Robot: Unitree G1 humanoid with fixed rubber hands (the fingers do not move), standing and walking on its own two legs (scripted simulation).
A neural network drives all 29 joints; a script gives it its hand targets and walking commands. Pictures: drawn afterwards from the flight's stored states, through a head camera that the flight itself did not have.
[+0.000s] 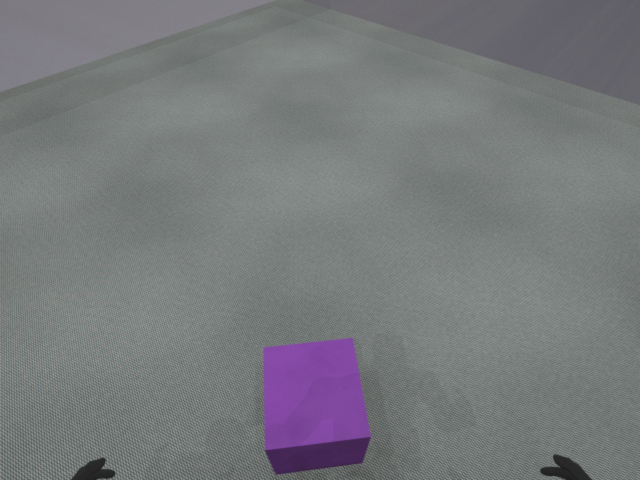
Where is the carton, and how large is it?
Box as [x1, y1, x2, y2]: [263, 338, 370, 474]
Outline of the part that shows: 352,338 263,347 265,451 276,474 362,462 370,434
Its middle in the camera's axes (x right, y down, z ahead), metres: -0.02 +0.45 +1.07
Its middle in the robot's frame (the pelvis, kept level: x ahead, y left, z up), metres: +0.43 +0.04 -0.63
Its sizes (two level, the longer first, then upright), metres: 0.256 0.247 0.266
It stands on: the floor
